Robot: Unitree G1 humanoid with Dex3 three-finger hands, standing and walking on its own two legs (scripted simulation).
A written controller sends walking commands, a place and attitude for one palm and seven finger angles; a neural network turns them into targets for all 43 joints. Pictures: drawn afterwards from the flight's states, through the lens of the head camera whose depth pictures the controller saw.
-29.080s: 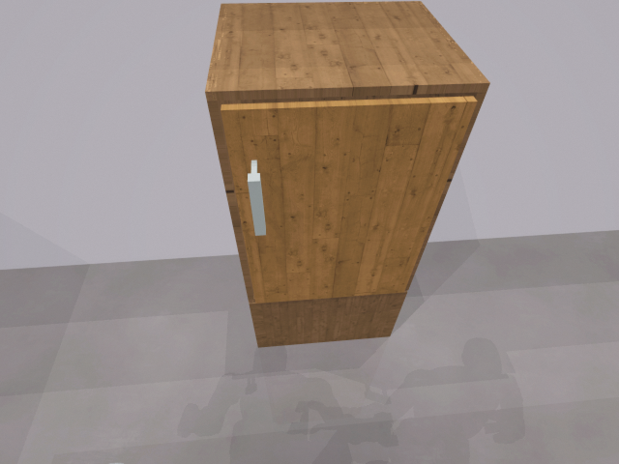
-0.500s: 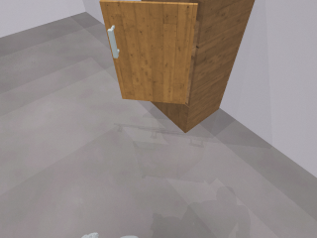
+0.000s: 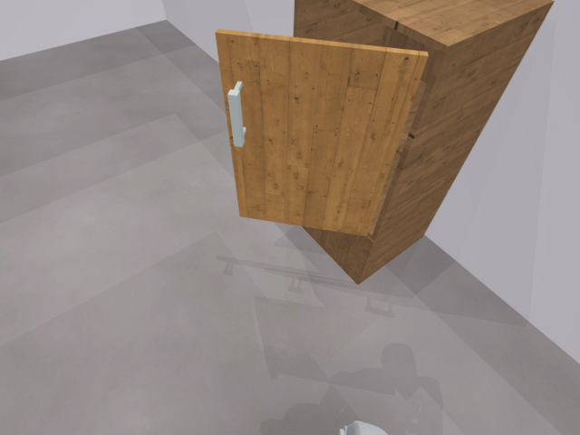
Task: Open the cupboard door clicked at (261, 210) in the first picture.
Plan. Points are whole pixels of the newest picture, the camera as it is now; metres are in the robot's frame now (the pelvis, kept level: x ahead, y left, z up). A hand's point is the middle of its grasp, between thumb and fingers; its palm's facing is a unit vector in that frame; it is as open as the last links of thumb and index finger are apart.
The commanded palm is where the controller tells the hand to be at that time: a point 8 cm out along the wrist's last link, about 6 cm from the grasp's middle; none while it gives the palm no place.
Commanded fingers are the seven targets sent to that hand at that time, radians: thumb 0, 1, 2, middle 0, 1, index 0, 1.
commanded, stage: take the last steps up to it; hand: left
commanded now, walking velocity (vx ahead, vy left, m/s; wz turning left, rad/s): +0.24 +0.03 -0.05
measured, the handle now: (239, 114) +0.76 +0.19 -0.02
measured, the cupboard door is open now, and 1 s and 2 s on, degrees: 43 43 43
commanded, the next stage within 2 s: come to a stop and stand still in 0.20 s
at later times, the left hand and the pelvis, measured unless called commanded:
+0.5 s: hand (185, 404) +0.18 +0.19 -0.18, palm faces +0.04 -0.98 -0.20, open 7.3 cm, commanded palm none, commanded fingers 0.00 0.90 0.90 -0.20 -0.30 -0.20 -0.30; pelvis +0.16 +0.01 +0.00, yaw -1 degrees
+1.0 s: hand (189, 402) +0.19 +0.18 -0.17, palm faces -0.01 -0.97 -0.22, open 7.4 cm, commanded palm none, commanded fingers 0.00 0.90 0.90 -0.20 -0.30 -0.20 -0.30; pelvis +0.13 -0.01 -0.01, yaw -2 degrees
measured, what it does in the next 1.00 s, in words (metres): walks ahead: right foot, then left foot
